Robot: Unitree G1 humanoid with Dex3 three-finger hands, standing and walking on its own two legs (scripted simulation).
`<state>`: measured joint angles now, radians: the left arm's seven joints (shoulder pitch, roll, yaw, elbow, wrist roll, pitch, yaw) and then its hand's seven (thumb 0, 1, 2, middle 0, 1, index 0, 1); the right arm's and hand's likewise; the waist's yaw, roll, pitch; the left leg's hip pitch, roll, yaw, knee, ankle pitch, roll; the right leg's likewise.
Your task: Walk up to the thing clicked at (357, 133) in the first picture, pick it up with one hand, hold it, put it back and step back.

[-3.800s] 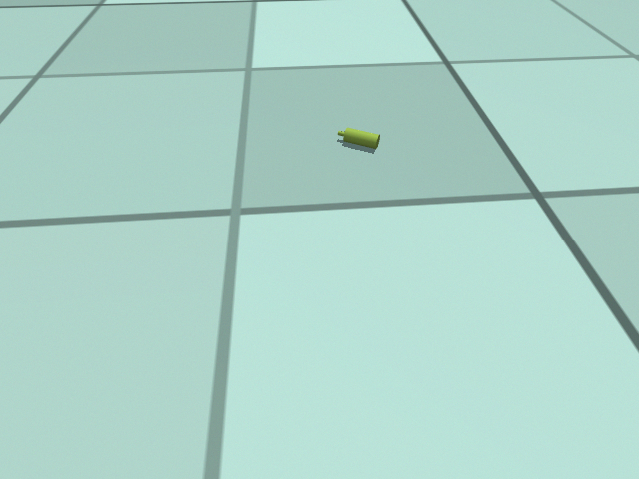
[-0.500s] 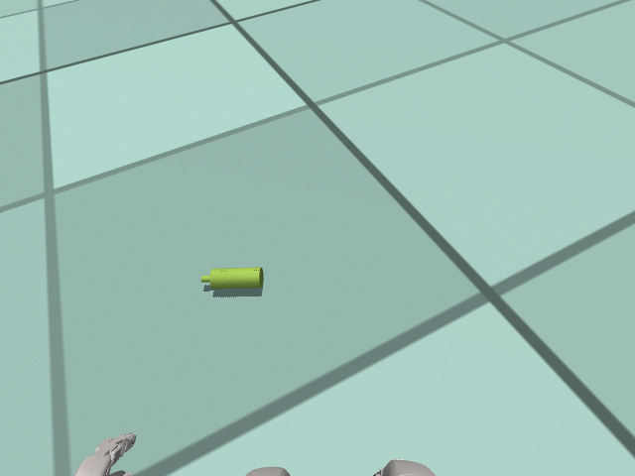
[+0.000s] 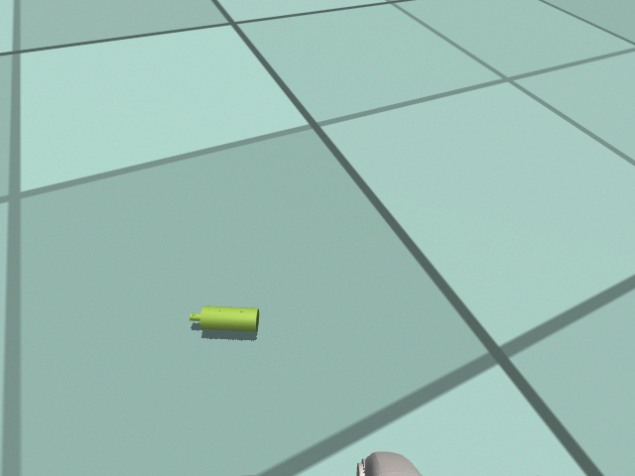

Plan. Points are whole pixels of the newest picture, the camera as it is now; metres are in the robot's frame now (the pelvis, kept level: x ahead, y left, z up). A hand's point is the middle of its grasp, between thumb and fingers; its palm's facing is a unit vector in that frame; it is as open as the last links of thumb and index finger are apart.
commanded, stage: walk up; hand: left
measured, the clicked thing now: (224, 318) +0.68 +0.30 -0.73
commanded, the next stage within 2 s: stand in 1.98 s
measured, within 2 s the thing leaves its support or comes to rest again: neither
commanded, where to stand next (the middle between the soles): +0.26 +0.01 m, yaw -2 degrees
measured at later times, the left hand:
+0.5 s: hand (104, 432) +0.19 +0.30 -0.12, palm faces -0.02 -0.89 -0.46, open 7.4 cm
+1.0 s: hand (139, 364) +0.30 +0.30 -0.15, palm faces -0.05 -0.94 -0.35, open 7.4 cm
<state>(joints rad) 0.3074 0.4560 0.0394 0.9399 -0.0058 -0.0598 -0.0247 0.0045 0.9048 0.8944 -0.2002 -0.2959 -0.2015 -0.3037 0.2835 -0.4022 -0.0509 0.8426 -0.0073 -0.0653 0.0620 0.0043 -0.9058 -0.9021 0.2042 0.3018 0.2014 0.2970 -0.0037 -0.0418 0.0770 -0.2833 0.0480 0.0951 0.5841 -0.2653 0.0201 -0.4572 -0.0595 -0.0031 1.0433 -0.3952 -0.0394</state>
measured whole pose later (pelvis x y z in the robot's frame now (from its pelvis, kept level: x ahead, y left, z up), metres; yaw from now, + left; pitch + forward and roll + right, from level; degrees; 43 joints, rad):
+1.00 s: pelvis +0.22 +0.04 +0.00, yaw -2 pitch -1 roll +0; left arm 0.15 0.37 0.01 1.05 0.00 -0.02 -0.01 0.00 0.90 0.89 -0.20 -0.30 -0.20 -0.30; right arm 0.12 -0.38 0.01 1.03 0.01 -0.04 0.01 0.01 -0.90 -0.90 0.21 0.30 0.20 0.30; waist 0.01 0.00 0.08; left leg -0.30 0.07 0.05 0.60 -0.28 -0.03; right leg -0.25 -0.04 -0.02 0.61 -0.33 0.02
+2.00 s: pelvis +0.23 +0.05 +0.02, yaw -3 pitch -2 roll +0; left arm 0.08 0.34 0.02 1.16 0.01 0.01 -0.02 0.00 0.90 0.89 -0.20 -0.30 -0.20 -0.30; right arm 0.08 -0.35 0.00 1.15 -0.01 -0.03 0.00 0.01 -0.91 -0.90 0.20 0.30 0.20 0.30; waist 0.00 -0.01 0.04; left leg -0.13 0.06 0.08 0.34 -0.17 -0.03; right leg -0.10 -0.04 0.00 0.34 -0.20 0.03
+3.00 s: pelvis +0.23 +0.06 +0.02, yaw -2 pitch -2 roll +0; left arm 0.12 0.35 0.00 1.14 0.02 0.00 -0.01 0.00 0.90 0.89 -0.20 -0.30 -0.20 -0.30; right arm 0.10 -0.35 0.00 1.15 -0.01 -0.01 0.01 0.01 -0.91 -0.90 0.20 0.30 0.20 0.30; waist 0.00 0.00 0.05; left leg -0.14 0.05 0.07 0.32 -0.15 -0.02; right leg -0.09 -0.05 -0.01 0.31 -0.18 0.04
